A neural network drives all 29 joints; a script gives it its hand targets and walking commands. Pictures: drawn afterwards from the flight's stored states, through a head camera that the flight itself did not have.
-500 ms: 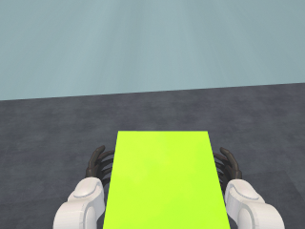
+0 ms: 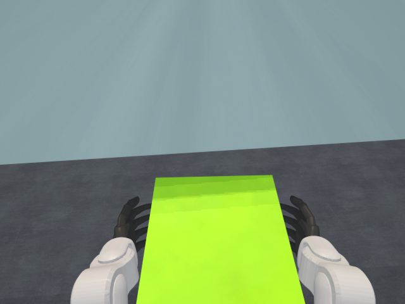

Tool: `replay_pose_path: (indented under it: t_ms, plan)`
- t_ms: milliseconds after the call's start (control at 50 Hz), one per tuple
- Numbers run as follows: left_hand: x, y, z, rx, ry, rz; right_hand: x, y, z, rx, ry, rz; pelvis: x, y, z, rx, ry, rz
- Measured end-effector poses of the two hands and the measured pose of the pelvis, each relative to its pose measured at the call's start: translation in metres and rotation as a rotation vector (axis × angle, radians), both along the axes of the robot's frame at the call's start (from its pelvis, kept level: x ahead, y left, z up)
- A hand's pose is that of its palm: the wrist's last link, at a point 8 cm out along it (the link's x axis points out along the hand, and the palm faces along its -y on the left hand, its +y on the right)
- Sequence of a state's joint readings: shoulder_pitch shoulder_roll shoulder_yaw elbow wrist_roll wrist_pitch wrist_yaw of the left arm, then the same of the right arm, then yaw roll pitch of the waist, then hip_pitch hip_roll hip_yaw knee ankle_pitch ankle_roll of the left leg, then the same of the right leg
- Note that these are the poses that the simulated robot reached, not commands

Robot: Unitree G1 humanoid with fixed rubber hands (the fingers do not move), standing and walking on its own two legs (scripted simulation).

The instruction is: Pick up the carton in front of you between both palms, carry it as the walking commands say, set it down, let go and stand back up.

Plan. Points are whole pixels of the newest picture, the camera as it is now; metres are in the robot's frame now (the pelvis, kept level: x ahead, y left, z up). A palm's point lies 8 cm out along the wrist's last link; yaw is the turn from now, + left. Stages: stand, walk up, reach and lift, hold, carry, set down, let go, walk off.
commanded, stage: carry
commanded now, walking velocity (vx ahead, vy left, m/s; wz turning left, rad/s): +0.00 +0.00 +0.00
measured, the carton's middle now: (215, 258) +0.23 +0.00 +0.01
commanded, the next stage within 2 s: hold in 1.52 s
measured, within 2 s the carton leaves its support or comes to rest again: neither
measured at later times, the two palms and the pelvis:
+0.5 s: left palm (122, 262) +0.20 +0.15 +0.08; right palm (307, 262) +0.20 -0.15 +0.08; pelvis -0.03 +0.00 +0.00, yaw +0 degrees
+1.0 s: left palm (130, 262) +0.22 +0.16 +0.03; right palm (295, 264) +0.22 -0.14 +0.03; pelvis -0.06 +0.01 +0.00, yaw +0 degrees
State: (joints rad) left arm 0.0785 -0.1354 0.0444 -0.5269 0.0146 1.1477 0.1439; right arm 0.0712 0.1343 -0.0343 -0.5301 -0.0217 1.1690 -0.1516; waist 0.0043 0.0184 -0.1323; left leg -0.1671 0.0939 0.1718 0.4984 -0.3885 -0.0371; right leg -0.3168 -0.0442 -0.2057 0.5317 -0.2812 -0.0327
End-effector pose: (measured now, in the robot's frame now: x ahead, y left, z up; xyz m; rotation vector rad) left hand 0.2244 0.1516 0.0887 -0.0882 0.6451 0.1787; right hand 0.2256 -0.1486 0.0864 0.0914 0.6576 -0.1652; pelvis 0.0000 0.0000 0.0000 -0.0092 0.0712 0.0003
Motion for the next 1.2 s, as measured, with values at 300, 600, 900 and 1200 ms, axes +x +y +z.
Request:
replay_pose_path:
  t_ms: [300,600,900,1200]
  plan:
    - [-0.014,0.0,0.003,0.0,-0.009,-0.007,-0.016,0.0,0.003,-0.002,-0.009,-0.007,-0.01,0.002,0.0,0.001,-0.025,0.001]
    - [-0.027,0.004,-0.018,0.042,0.059,-0.036,-0.029,0.004,-0.018,-0.047,0.058,0.028,-0.039,0.005,0.004,0.009,-0.043,-0.001]
    - [-0.014,0.005,-0.051,0.103,0.072,-0.08,-0.018,0.006,-0.051,-0.104,0.069,0.069,-0.055,0.007,0.003,0.013,-0.041,-0.002]
    - [0.004,0.007,-0.051,0.105,0.002,-0.078,0.001,0.008,-0.051,-0.103,0.0,0.064,-0.057,0.009,0.002,0.012,-0.035,-0.002]
